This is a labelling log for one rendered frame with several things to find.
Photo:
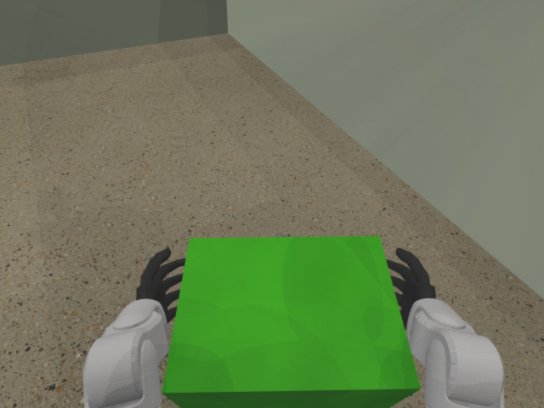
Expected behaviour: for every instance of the carton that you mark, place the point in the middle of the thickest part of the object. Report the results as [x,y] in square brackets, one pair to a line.
[288,322]

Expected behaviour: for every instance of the robot right hand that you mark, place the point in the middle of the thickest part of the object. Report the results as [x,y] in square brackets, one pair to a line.
[417,285]

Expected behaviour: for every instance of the robot left hand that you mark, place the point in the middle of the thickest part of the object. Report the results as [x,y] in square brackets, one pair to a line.
[153,286]

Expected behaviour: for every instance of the left robot forearm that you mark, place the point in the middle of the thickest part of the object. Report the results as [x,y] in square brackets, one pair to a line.
[121,368]

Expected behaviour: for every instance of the right robot forearm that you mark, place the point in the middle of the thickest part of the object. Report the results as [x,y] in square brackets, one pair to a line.
[462,369]

